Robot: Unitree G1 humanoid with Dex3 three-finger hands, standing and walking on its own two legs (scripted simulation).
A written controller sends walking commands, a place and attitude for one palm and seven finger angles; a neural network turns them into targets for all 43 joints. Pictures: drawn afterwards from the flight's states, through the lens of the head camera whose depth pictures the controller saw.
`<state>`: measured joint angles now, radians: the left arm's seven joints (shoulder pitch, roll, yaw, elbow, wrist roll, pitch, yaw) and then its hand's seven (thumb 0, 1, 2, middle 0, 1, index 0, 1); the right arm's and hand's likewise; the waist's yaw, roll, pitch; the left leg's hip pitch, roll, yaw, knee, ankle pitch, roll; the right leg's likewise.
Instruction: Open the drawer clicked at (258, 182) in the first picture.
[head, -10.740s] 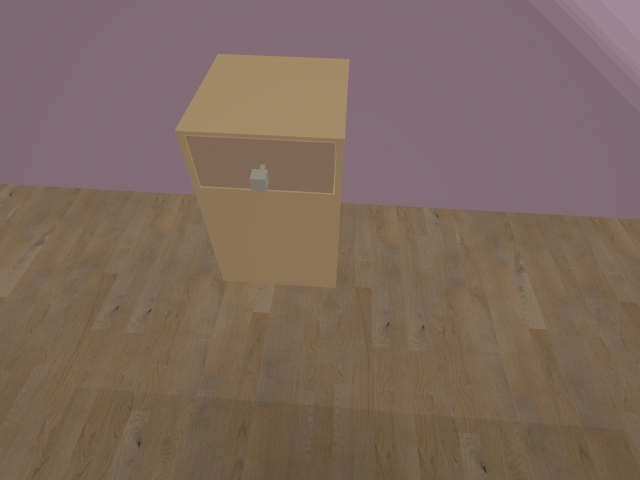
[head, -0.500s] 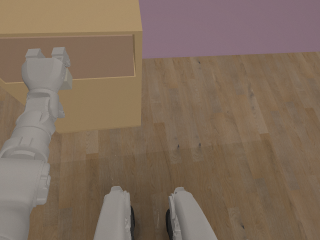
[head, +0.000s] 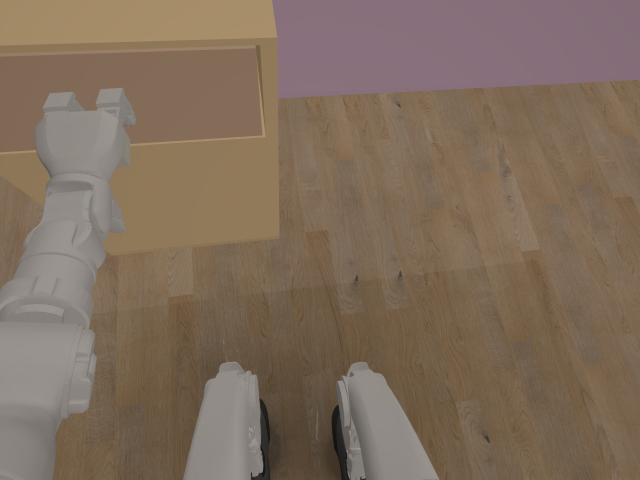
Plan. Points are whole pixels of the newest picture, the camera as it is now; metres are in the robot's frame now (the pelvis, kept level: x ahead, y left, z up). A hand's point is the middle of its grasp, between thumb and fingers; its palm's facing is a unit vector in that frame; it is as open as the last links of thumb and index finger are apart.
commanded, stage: close the thumb around the handle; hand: left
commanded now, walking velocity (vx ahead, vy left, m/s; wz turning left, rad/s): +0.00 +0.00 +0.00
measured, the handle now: (107, 131) +0.55 +0.25 -0.03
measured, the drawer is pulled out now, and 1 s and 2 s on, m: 0.00 0.00 0.09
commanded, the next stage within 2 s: pull the drawer open in 0.76 s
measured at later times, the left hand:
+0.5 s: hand (103, 167) +0.50 +0.26 -0.04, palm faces -0.04 -0.02 -1.00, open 8.7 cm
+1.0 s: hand (104, 171) +0.50 +0.25 -0.04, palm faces -0.04 -0.03 -1.00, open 7.8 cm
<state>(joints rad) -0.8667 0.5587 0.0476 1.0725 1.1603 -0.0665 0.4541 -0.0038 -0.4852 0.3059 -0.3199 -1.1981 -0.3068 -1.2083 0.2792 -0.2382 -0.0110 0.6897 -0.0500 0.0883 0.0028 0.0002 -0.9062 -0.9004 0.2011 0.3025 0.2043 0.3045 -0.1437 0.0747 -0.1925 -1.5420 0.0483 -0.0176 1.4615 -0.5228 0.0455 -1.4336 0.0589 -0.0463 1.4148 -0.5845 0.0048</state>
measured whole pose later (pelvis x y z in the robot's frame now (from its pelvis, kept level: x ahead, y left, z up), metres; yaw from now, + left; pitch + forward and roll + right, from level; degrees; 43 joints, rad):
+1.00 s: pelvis +0.00 +0.00 +0.01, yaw +0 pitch +33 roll -5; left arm -0.82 0.54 0.07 1.07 1.16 -0.08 0.48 0.00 0.46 0.71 -0.42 -1.35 -0.25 -1.35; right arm 0.26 -0.24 -0.02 0.68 -0.05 0.10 0.01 0.00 -0.91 -0.90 0.20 0.30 0.20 0.30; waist -0.14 0.07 -0.20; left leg -1.50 0.05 -0.02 1.44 -0.53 0.04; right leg -1.39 0.06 -0.05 1.39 -0.58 0.00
